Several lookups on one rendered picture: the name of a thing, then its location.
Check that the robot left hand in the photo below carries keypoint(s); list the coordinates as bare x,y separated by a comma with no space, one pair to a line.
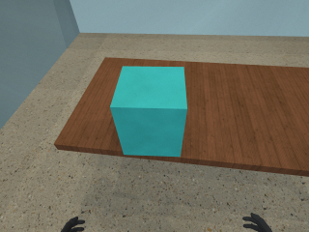
71,223

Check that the table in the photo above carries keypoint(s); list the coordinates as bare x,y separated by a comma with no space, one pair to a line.
239,116

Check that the robot right hand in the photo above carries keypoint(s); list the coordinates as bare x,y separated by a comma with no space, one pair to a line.
261,224

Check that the carton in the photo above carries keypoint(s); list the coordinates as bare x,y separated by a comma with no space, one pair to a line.
149,110

